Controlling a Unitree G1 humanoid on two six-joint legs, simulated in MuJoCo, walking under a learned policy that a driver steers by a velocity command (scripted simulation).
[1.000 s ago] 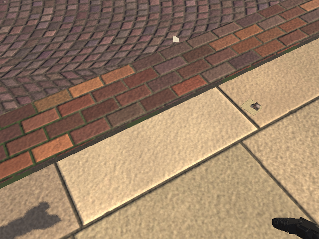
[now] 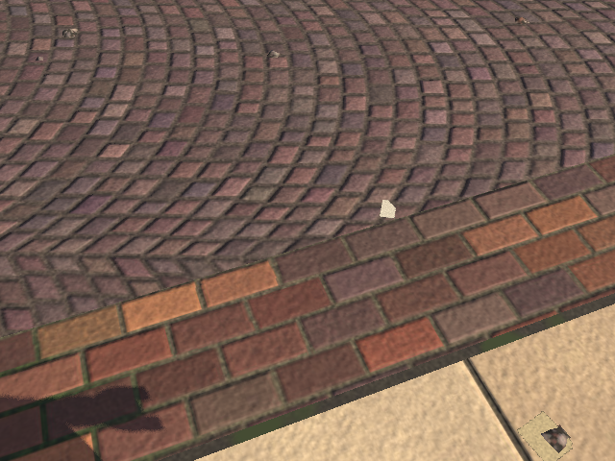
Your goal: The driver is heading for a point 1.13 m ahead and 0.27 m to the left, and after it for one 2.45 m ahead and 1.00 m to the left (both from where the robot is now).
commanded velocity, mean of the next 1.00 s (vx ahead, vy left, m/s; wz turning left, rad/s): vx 0.50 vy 0.00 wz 0.46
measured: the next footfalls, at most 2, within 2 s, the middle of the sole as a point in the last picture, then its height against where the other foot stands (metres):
left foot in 0.20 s outside the picture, level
right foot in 0.70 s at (321, 408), level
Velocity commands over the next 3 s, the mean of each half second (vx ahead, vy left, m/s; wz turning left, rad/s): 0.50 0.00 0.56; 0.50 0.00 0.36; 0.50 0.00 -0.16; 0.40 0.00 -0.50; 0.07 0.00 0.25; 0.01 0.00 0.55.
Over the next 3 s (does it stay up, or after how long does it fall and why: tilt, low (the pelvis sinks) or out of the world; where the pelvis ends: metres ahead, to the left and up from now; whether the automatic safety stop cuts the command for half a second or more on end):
stays up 1.11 0.38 -0.02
